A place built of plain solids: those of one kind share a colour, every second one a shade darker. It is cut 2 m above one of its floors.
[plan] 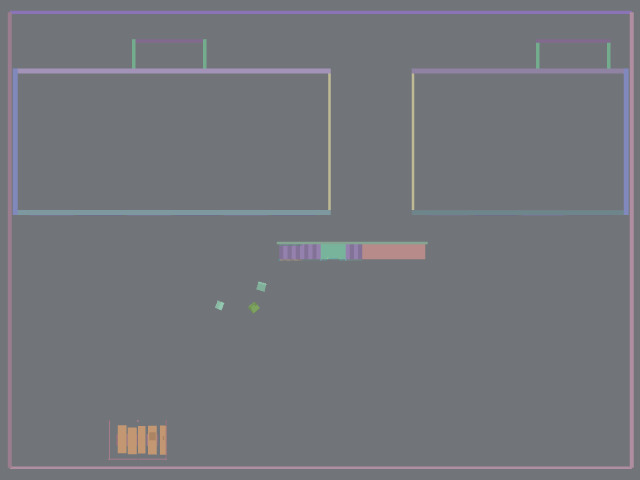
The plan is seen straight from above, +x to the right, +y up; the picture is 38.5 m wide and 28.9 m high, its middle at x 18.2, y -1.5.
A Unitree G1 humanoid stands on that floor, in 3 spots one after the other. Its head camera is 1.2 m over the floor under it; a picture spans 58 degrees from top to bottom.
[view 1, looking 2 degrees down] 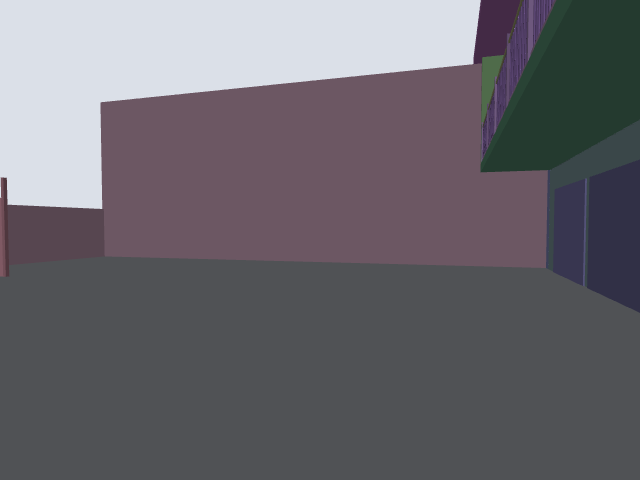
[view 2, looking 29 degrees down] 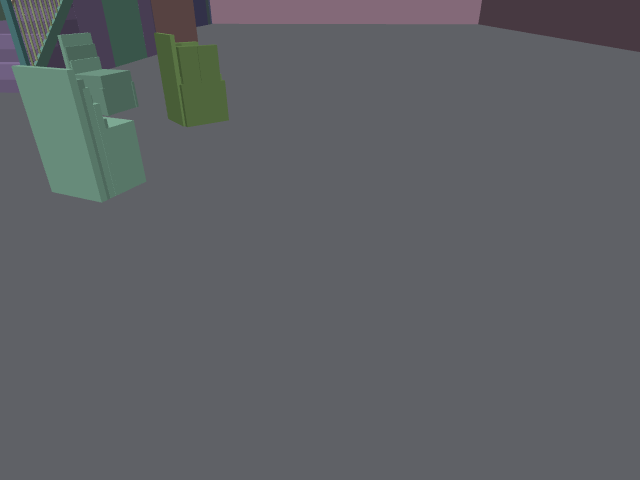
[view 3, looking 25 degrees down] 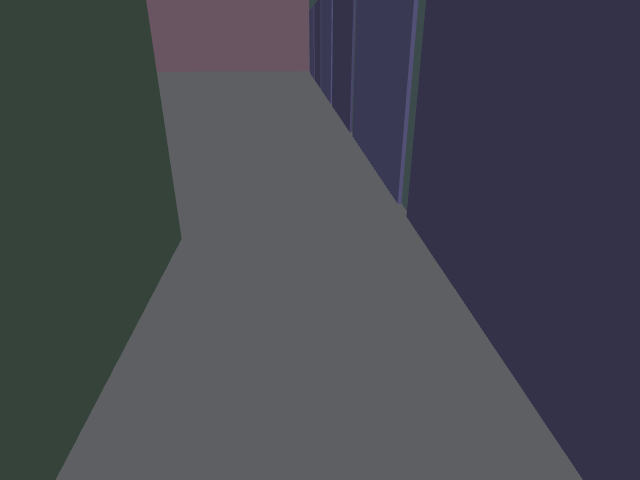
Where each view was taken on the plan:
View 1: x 12.97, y -2.49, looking -163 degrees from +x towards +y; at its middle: site_fence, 13.95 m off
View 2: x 9.24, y -7.16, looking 2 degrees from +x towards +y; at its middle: ground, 2.48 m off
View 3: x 18.24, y -0.88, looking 176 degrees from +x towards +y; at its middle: ground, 2.84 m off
